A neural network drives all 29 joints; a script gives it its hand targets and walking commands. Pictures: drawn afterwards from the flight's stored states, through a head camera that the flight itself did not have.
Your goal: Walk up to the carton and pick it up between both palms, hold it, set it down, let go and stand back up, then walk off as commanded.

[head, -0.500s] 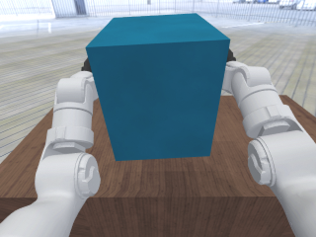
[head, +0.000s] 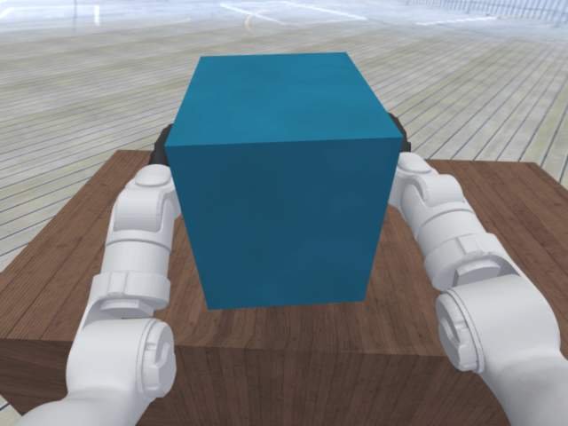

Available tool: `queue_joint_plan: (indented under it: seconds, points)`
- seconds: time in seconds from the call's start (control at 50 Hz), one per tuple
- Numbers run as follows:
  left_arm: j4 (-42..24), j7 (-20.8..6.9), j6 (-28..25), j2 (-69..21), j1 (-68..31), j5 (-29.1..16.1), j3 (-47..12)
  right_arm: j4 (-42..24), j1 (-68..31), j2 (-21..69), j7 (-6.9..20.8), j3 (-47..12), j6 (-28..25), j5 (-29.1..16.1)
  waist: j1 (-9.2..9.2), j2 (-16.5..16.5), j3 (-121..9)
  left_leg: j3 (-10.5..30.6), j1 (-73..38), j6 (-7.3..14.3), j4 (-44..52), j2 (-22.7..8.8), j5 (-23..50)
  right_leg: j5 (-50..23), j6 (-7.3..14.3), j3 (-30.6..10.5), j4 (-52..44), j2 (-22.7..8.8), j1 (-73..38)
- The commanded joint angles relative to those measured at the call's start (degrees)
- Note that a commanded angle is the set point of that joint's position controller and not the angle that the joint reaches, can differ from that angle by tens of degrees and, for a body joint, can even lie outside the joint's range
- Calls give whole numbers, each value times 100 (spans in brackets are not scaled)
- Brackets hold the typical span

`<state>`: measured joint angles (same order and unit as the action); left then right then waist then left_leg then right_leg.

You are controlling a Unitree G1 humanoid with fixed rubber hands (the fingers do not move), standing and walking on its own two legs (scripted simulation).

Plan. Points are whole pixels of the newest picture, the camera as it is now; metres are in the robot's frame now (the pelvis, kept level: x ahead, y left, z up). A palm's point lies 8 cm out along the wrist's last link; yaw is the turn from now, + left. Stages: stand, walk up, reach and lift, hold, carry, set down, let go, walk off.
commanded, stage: set down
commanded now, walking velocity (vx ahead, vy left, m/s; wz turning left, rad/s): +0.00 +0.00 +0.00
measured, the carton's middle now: (280, 175) +0.44 +0.01 +0.21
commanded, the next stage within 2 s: none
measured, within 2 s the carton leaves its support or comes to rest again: neither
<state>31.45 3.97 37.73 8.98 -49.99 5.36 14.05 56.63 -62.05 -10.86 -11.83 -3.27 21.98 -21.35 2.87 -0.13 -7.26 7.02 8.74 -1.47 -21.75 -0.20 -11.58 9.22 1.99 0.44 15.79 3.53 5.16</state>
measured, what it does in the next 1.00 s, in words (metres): stands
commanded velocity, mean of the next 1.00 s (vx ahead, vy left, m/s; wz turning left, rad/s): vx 0.00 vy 0.00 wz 0.00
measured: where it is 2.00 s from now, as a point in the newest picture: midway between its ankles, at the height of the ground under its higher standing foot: outside the picture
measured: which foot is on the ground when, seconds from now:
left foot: down 0.00-1.00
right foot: down 0.00-1.00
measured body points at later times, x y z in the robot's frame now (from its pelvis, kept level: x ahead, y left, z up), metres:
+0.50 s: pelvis +0.00 +0.00 +0.00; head -0.04 +0.01 +0.45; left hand +0.42 +0.16 +0.21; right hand +0.43 -0.16 +0.23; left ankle +0.00 +0.13 -0.75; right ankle -0.01 -0.10 -0.75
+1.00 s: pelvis +0.00 -0.01 +0.00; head -0.04 +0.00 +0.45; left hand +0.42 +0.17 +0.18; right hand +0.44 -0.16 +0.19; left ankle +0.00 +0.13 -0.75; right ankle -0.01 -0.10 -0.75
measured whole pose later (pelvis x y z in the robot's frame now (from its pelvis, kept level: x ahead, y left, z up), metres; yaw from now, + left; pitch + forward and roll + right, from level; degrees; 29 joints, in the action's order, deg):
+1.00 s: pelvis +0.00 -0.01 +0.00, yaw -1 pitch +1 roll -1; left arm 41.4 7.2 26.4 3.7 -49.5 7.4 18.4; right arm 67.4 -60.9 -8.9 -5.4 8.1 11.0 -8.7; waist -0.8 -0.2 -6.9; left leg 5.7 11.1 -2.0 -20.1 -0.6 -10.3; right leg 9.4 2.4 0.3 17.5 3.4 9.3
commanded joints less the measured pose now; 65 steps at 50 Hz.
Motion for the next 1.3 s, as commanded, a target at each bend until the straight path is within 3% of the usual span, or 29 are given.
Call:
queue_joint_plan:
  seconds: [0.0, 0.04, 0.1, 0.24, 0.34, 0.42, 0.52, 0.88, 1.08, 1.28]
  points:
    - [-1879, -707, -819, -3791, -5872, -854, -2053, -2535, -5143, 4087, 695, -865, -442, -448, 77, -319, -3115, -312, -1138, -244, -158, 260, 2534, -2343, -533, 27, 189, -15, -1025]
    - [-1739, -693, -833, -3798, -5777, -809, -2018, -2269, -5040, 4013, 725, -751, -442, -347, 107, -387, -3007, -325, -1149, -273, -126, 236, 2430, -2150, -513, 37, 157, -11, -936]
    - [-1755, -649, -885, -3895, -5685, -871, -2091, -2545, -5139, 4040, 756, -812, -530, -344, 81, -271, -3230, -317, -1202, -279, -168, 226, 2592, -2383, -525, 55, 200, 13, -1011]
    - [-1316, -593, -984, -3899, -5574, -716, -1856, -1810, -4922, 3947, 915, -505, -605, -98, 44, -301, -2875, -357, -1213, -294, -86, 180, 2362, -1973, -480, 95, 126, 3, -733]
    - [-1368, -474, -1136, -3999, -5670, -726, -1927, -1718, -4926, 3856, 1056, -401, -754, -26, 26, -409, -3065, -339, -1320, -389, -137, 142, 2579, -1990, -443, 142, 152, 49, -665]
    - [-1031, -469, -1155, -3946, -5520, -575, -1709, -1409, -4933, 3815, 1151, -321, -808, 63, -115, -322, -2940, -397, -1215, -326, -65, 147, 2339, -1873, -452, 111, 126, 14, -685]
    - [-1145, -389, -1329, -3907, -5648, -584, -1656, -1345, -4949, 3890, 1265, -314, -967, 162, -239, -239, -3050, -447, -1155, -314, -73, 151, 2383, -2112, -478, 88, 192, -16, -752]
    - [-561, -372, -1783, -3914, -5566, -361, -1318, -835, -4739, 3872, 1490, 327, -1395, 949, -296, -27, -3185, -559, -764, -232, 123, 140, 1784, -2147, -569, 146, 317, -124, -954]
    - [-442, -359, -1963, -3880, -5296, -131, -1153, -457, -4443, 3749, 1639, 569, -1585, 1283, -355, -34, -3109, -639, -697, -252, 124, 119, 2006, -2473, -591, 200, 371, -150, -992]
    - [-332, -295, -2146, -3894, -5048, 25, -1093, -358, -4345, 3664, 1804, 758, -1875, 1584, -537, -72, -3380, -781, -677, -268, 110, 73, 2308, -2630, -554, 260, 386, -149, -946]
